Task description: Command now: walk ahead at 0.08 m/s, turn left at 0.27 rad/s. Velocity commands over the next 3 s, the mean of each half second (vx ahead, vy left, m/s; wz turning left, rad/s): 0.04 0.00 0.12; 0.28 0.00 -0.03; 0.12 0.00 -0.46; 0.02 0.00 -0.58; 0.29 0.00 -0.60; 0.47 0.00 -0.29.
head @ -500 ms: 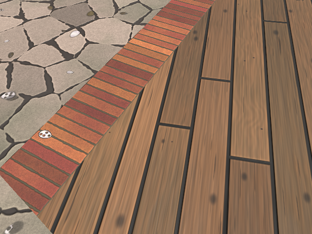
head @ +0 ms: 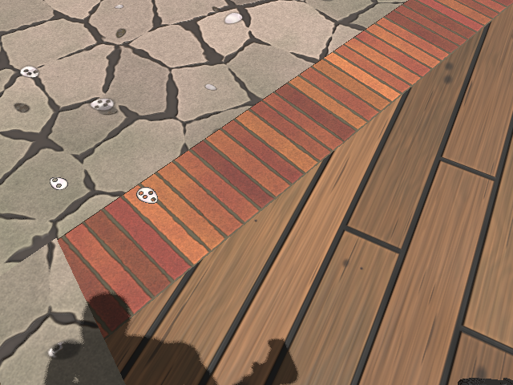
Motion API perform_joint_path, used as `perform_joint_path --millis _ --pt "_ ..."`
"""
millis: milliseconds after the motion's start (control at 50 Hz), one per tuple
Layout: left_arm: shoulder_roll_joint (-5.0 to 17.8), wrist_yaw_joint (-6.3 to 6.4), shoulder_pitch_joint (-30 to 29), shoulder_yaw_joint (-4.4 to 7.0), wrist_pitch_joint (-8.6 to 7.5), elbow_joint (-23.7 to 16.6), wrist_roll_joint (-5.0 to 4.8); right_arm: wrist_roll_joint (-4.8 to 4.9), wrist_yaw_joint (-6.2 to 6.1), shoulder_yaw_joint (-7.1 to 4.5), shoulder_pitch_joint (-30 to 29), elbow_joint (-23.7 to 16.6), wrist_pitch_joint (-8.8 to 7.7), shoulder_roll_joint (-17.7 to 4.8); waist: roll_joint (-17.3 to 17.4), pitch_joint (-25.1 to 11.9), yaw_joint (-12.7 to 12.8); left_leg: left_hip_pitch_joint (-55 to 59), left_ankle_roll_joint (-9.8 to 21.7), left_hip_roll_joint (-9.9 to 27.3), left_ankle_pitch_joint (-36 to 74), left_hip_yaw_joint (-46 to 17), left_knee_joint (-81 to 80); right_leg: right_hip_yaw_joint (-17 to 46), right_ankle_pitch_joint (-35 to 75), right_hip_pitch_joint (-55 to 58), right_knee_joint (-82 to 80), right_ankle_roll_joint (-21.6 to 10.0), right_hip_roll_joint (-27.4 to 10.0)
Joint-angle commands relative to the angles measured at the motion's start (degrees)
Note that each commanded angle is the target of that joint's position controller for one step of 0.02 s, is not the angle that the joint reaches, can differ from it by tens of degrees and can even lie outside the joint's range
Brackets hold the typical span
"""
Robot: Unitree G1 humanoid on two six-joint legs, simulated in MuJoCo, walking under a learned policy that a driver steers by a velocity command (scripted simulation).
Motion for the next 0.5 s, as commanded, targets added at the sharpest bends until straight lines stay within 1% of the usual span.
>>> perform_joint_path --millis 20,40,80,120,160,180,200,220,240,260,280,300,320,360,400,440,500 --pt "4.45 0.98 7.36 1.22 1.13 -1.40 0.35 -0.80 -0.67 -2.20 -0.67 -2.94 -0.96 -8.13 6.94 -13.58 2.41 8.12 11.60 14.58 21.61 -13.36 -10.03 1.02 3.64 3.80 -5.29 0.70 -0.96" --pt "3.77 1.23 6.92 0.99 1.26 -1.39 0.50 -0.77 -0.91 -2.15 -0.63 -2.50 -1.00 -7.95 6.96 -13.77 2.19 7.98 11.47 14.33 20.42 -12.80 -10.17 1.09 4.40 4.53 -8.37 0.87 -0.87" --pt "2.61 1.38 5.38 0.51 1.55 -1.53 0.54 -0.62 -1.40 -1.95 -0.92 -1.82 -0.69 -7.40 7.49 -14.01 1.41 7.66 10.76 13.86 12.92 -12.35 -10.73 1.37 6.86 6.55 -14.15 0.74 -1.10" --pt "2.59 1.26 3.55 0.43 1.85 -1.80 0.27 -0.79 -1.63 -1.66 -0.81 -1.09 -0.23 -6.89 8.58 -12.93 0.31 6.64 10.12 13.63 2.04 -13.11 -11.95 1.25 8.50 8.61 -19.00 0.43 -0.94" --pt "2.73 0.99 2.47 0.50 1.86 -1.95 0.22 -0.88 -1.49 -1.25 -0.34 -0.11 0.08 -6.25 9.17 -11.10 -0.40 5.94 9.31 13.48 -6.89 -14.47 -12.29 0.80 8.72 10.50 -23.94 -0.12 -0.29" --pt "2.38 0.77 2.70 0.46 1.73 -1.81 0.29 -0.77 -1.38 -0.93 -0.37 0.37 0.19 -5.69 8.98 -10.28 -0.09 5.54 8.55 13.19 -10.08 -14.83 -11.81 0.30 9.75 12.31 -27.82 -0.66 0.16" --pt "1.60 0.45 3.91 0.33 1.51 -1.26 0.51 -0.53 -1.32 -0.49 -0.67 0.82 0.30 -4.84 8.45 -9.65 0.97 4.40 7.22 12.43 -13.08 -14.48 -10.88 -0.75 13.07 15.86 -33.71 -1.51 0.88" --pt "1.11 0.09 4.96 0.18 1.33 -0.76 1.12 -0.40 -1.29 0.03 0.79 1.79 0.28 -3.48 7.56 -9.15 1.51 3.25 4.83 10.85 -16.35 -13.72 -10.02 -1.17 16.39 19.55 -39.48 -2.57 1.25" --pt "2.71 -0.05 5.46 0.26 1.09 -0.98 2.04 -0.72 -1.28 0.49 2.92 2.73 0.03 -2.20 5.14 -8.64 0.82 1.48 1.69 8.60 -18.90 -12.43 -7.67 3.08 19.85 22.24 -41.91 -4.12 -2.55" --pt "6.91 0.06 3.41 1.05 1.03 -1.72 2.16 -1.04 -1.12 0.18 5.67 3.00 -0.28 -2.58 -2.01 -6.59 -2.59 0.68 -1.03 4.08 -19.39 -7.63 -4.67 7.08 19.00 19.10 -42.42 -6.54 -6.99" --pt "4.64 -0.22 2.45 0.82 0.81 -0.93 1.94 -1.08 -1.25 0.04 4.13 2.96 -0.41 -2.55 -7.18 -5.93 -2.56 7.67 -2.87 2.30 -13.64 -3.80 -2.47 8.42 6.98 10.36 -45.93 -7.92 -6.81" --pt "2.14 -0.42 0.88 -0.01 0.33 -1.45 2.10 -1.10 -1.37 -0.16 1.79 2.73 -0.28 -3.26 -7.22 -4.48 -2.09 11.49 -3.10 2.68 -9.68 -4.18 -1.16 7.90 1.48 6.66 -47.93 -6.81 -5.39" --pt "1.59 -0.46 0.37 -0.23 -0.12 -1.32 2.18 -0.90 -1.57 -0.33 1.06 2.89 0.03 -3.18 -7.11 -3.89 -2.01 13.14 -2.59 3.15 -7.86 -4.47 -0.70 6.77 0.87 5.42 -48.09 -5.36 -4.36" --pt "1.86 -0.32 1.29 -0.26 -0.99 -1.05 1.61 -0.91 -1.87 -0.54 1.59 3.53 0.60 -3.46 -5.34 -3.08 -1.50 12.70 -1.37 3.98 -6.58 -5.93 -1.41 4.81 4.21 6.92 -46.58 -4.10 -2.90" --pt "1.99 0.08 3.71 -0.27 -1.23 -0.36 1.11 -0.73 -1.85 -0.50 1.67 4.20 0.47 -2.85 -2.24 -3.67 -0.58 11.80 -0.83 4.34 -5.35 -6.49 -1.94 3.73 7.93 9.64 -44.52 -4.05 -2.12" --pt "1.80 0.37 4.83 -0.35 -1.14 -0.08 1.02 -0.55 -1.81 -0.44 1.80 4.97 0.21 -2.08 -0.53 -4.54 -0.04 11.84 -1.06 4.41 -2.93 -6.48 -1.74 3.33 10.84 11.43 -43.39 -4.36 -1.78" --pt "1.42 0.46 5.47 -0.50 -1.03 0.20 0.96 -0.38 -1.91 -0.56 2.10 6.12 0.14 -1.74 1.11 -5.57 0.27 13.07 -1.44 4.55 0.75 -6.49 -1.11 2.86 13.61 12.57 -42.50 -4.59 -1.33"
Next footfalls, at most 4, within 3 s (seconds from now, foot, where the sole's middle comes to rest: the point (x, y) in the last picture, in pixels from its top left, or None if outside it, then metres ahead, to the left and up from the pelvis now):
0.24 right None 0.09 -0.16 -0.77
1.16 right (314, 367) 0.46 -0.14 -0.77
1.66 left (231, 349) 0.50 0.07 -0.77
2.10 right None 0.35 -0.15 -0.77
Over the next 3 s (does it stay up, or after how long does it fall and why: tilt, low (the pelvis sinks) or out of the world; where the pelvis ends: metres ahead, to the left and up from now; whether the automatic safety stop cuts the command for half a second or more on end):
stays up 0.64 -0.36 0.00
